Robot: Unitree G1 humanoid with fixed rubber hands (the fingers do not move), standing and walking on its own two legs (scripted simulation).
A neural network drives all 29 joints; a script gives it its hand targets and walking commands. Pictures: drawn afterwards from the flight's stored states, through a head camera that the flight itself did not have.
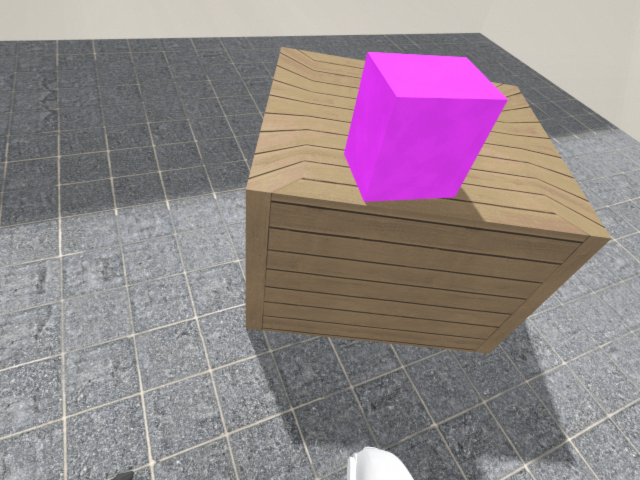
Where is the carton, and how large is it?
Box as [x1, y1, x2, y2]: [344, 52, 507, 201]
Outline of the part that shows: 367,52 344,152 364,201 454,196 507,99 466,57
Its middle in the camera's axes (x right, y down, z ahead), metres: +0.21 -0.25 +0.88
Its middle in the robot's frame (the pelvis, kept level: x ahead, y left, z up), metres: +0.83 -0.20 +0.01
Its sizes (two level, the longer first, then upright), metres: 0.238 0.180 0.259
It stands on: a pedestal, 0.63 m high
